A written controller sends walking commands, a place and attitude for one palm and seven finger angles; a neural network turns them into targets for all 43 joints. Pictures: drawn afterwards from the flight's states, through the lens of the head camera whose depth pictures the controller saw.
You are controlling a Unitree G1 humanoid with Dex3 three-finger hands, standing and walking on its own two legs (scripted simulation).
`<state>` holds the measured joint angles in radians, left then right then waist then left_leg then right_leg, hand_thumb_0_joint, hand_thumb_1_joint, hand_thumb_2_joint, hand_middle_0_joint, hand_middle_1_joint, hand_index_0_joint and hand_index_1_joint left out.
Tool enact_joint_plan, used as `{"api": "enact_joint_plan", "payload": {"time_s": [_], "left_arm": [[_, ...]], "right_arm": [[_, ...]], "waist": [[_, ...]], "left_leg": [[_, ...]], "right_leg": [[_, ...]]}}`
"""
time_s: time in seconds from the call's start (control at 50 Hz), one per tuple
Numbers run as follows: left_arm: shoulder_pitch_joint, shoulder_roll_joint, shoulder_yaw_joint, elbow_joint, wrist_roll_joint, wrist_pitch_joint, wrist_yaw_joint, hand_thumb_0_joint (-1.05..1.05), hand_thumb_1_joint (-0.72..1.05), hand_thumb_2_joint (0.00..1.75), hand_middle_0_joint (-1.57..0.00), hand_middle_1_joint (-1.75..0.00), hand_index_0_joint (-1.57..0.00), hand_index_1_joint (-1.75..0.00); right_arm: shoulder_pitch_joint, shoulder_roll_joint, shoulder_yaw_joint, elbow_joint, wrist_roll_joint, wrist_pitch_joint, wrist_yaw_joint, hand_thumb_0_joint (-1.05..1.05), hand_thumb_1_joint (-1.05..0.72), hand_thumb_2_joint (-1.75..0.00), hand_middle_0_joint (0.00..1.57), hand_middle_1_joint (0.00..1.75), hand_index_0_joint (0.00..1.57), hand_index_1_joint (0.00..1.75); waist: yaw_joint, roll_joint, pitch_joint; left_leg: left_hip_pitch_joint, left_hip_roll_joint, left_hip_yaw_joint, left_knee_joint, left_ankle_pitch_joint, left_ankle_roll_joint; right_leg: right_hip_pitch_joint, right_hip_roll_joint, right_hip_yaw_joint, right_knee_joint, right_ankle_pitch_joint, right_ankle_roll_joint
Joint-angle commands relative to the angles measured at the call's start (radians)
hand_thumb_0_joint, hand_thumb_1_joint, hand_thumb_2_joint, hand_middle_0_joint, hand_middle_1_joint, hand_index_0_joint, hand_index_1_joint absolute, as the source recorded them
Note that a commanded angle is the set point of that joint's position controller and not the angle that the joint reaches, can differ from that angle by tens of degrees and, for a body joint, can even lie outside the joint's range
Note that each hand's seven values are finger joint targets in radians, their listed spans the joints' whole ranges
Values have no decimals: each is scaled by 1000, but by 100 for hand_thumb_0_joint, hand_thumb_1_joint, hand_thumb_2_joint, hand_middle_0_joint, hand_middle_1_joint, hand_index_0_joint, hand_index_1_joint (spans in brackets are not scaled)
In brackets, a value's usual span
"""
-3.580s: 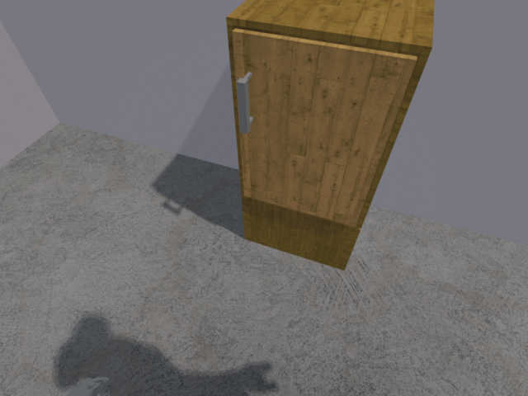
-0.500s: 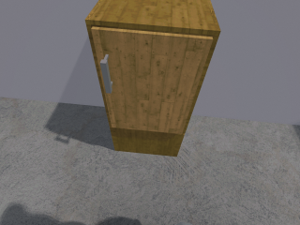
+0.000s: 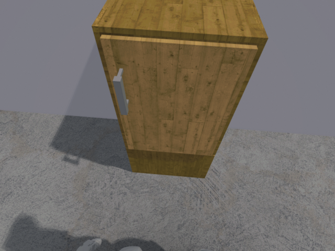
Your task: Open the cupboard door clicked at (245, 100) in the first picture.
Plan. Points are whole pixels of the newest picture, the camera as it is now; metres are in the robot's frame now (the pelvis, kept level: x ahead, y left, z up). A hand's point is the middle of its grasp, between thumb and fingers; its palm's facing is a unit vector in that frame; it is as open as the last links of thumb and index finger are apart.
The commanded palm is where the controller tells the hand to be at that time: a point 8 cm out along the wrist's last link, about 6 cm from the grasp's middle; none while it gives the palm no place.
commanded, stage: come to a stop and stand still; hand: left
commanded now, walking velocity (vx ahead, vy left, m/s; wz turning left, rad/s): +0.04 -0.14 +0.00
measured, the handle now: (122, 92) +0.56 +0.17 +0.00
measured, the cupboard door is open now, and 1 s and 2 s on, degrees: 0 0 0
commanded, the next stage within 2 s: look again from close up in 1.70 s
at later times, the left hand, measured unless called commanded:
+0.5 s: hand out of the picture +0.00 +0.20 -0.17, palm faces -0.04 -0.98 -0.17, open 7.4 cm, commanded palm none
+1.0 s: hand out of the picture -0.06 +0.10 -0.16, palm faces +0.04 -0.99 -0.13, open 7.3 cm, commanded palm none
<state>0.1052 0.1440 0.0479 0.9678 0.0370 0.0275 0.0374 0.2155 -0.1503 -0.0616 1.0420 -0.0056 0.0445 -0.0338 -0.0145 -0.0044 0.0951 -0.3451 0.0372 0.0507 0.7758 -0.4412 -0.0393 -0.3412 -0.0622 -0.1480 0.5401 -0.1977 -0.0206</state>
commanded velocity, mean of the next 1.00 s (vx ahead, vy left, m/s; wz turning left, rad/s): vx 0.01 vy -0.05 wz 0.00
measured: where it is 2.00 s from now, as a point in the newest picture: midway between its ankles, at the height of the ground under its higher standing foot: outside the picture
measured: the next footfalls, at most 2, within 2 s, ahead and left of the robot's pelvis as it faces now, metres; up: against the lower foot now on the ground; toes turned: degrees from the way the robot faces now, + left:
left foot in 0.04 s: +0.04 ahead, +0.12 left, +0.00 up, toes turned +4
right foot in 0.56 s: -0.03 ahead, -0.13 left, +0.00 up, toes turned -4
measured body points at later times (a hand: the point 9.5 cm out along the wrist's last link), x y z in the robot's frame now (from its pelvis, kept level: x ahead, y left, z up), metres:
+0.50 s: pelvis -0.03 +0.02 +0.02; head +0.00 +0.03 +0.46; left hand +0.00 +0.25 -0.15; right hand -0.05 -0.22 -0.13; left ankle +0.00 +0.12 -0.73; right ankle -0.08 -0.13 -0.71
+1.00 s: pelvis -0.02 -0.04 +0.01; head -0.01 -0.05 +0.46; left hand -0.06 +0.15 -0.15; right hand -0.06 -0.25 -0.16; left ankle +0.00 +0.12 -0.73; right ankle -0.07 -0.13 -0.73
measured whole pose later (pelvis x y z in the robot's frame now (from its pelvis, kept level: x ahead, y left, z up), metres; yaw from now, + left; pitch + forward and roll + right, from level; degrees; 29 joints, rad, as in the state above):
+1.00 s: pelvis -0.02 -0.04 +0.01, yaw -1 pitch -1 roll +0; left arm 0.34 0.07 0.00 1.15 0.01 0.00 0.03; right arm 0.30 -0.11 -0.02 1.18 -0.01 0.01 -0.04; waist -0.01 0.02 0.03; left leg -0.22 0.09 0.05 0.42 -0.18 -0.06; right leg -0.10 0.02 -0.07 0.41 -0.30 -0.04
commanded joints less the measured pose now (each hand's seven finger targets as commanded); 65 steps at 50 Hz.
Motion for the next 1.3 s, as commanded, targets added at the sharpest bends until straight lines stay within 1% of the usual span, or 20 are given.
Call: {"api": "enact_joint_plan", "payload": {"time_s": [0.0,0.02,0.04,0.06,0.08,0.1,0.16,0.24,0.36,0.42,0.46,0.48,0.5,0.52,0.54,0.58,0.66,0.76,0.98,1.28], "left_arm": [[62,133,39,-42,-17,4,0,0,90,90,-20,-30,-20,-30],[87,75,28,-62,-25,12,-7,0,90,90,-20,-30,-20,-30],[58,85,28,-76,-18,18,-8,0,90,90,-20,-30,-20,-30],[45,102,34,-65,-9,27,-8,0,90,90,-20,-30,-20,-30],[72,109,42,-42,-9,26,-16,0,90,90,-20,-30,-20,-30],[113,113,40,-16,-9,19,-23,0,90,90,-20,-30,-20,-30],[145,113,34,20,-12,20,-30,0,90,90,-20,-30,-20,-30],[124,110,28,27,-13,28,-31,0,90,90,-20,-30,-20,-30],[117,81,13,44,-15,28,-34,0,90,90,-20,-30,-20,-30],[145,63,1,62,-20,15,-29,0,90,90,-20,-30,-20,-30],[199,57,-1,92,-21,5,-24,0,90,90,-20,-30,-20,-30],[234,64,-2,110,-20,-2,-19,0,90,90,-20,-30,-20,-30],[238,93,-4,117,-20,-13,-13,0,90,90,-20,-30,-20,-30],[227,120,-5,118,-20,-23,-6,0,90,90,-20,-30,-20,-30],[207,140,-10,119,-23,-28,-4,0,90,90,-20,-30,-20,-30],[185,126,-15,130,-26,-39,-5,0,90,90,-20,-30,-20,-30],[195,91,-26,135,-32,-35,-3,0,90,90,-20,-30,-20,-30],[234,78,-25,140,-33,-36,0,0,90,90,-20,-30,-20,-30],[297,46,-22,160,-30,-47,5,0,90,90,-20,-30,-20,-30],[305,54,-21,163,-26,-44,8,0,90,90,-20,-30,-20,-30]], "right_arm": [[213,-59,-5,-5,-9,-34,5,0,-90,-90,20,30,20,30],[183,-142,-14,-35,-21,-46,4,0,-90,-90,20,30,20,30],[135,-183,-19,-65,-29,-47,-5,0,-90,-90,20,30,20,30],[108,-185,-18,-66,-32,-52,-21,0,-90,-90,20,30,20,30],[65,-171,-8,-69,-32,-54,-27,0,-90,-90,20,30,20,30],[35,-151,1,-72,-28,-61,-28,0,-90,-90,20,30,20,30],[76,-151,2,-49,-23,-67,-32,0,-90,-90,20,30,20,30],[150,-163,-8,-10,-20,-61,-38,0,-90,-90,20,30,20,30],[146,-176,-17,17,-23,-49,-26,0,-90,-90,20,30,20,30],[125,-178,-19,30,-23,-48,-16,0,-90,-90,20,30,20,30],[116,-170,-18,40,-18,-48,-12,0,-90,-90,20,30,20,30],[113,-152,-16,43,-13,-47,-10,0,-90,-90,20,30,20,30],[126,-118,-7,52,-6,-50,-4,0,-90,-90,20,30,20,30],[124,-69,5,50,-1,-51,0,0,-90,-90,20,30,20,30],[121,-37,19,49,-2,-50,6,0,-90,-90,20,30,20,30],[109,-39,29,63,-14,-41,6,0,-90,-90,20,30,20,30],[157,-51,35,107,-12,-42,3,0,-90,-90,20,30,20,30],[159,-42,36,114,-12,-38,0,0,-90,-90,20,30,20,30],[145,-30,36,113,-7,-49,-12,0,-90,-90,20,30,20,30],[108,-53,38,100,-7,-53,-19,0,-90,-90,20,30,20,30]], "waist": [[-26,-52,-181],[-12,221,-128],[-25,276,-79],[-22,224,-58],[7,155,-47],[26,108,-68],[6,116,-104],[-29,130,-102],[-41,161,-99],[-25,190,-112],[2,166,-121],[16,123,-116],[17,65,-107],[7,-19,-75],[-2,-51,-71],[-4,-200,-10],[-9,-67,35],[-1,-60,37],[6,-18,-31],[14,-17,-39]], "left_leg": [[215,57,-29,-364,270,26],[157,264,-283,-484,395,108],[60,373,-414,-554,429,201],[20,367,-400,-563,414,216],[34,322,-342,-548,391,205],[86,297,-290,-528,411,194],[215,247,-188,-515,521,166],[313,273,-191,-503,613,179],[272,255,-203,-545,361,177],[240,236,-202,-535,320,170],[188,206,-176,-502,292,144],[139,176,-145,-476,250,115],[84,134,-114,-427,247,80],[37,90,-51,-382,191,44],[67,51,-26,-372,161,29],[130,41,-14,-363,219,26],[164,67,-29,-398,296,30],[162,66,-23,-387,295,27],[194,77,-18,-368,389,25],[219,83,-18,-361,469,31]], "right_leg": [[22,-123,122,16,129,-43],[-98,-6,55,129,-180,28],[-117,48,99,308,-346,40],[-117,36,192,434,-331,34],[-133,37,221,499,-260,35],[-150,33,217,520,-219,41],[-155,33,206,495,-155,67],[-150,23,184,408,-196,80],[-53,16,139,233,-250,63],[28,26,111,78,-239,49],[131,33,90,-78,-108,40],[206,28,83,-179,-20,40],[268,-17,140,-246,21,30],[252,-113,231,-270,-17,-3],[183,-165,264,-294,-69,-30],[66,-122,259,-312,-72,-38],[48,-60,210,-285,-108,-15],[56,-53,212,-292,-110,-17],[138,-50,189,-243,151,-13],[186,-51,161,-206,299,-2]]}}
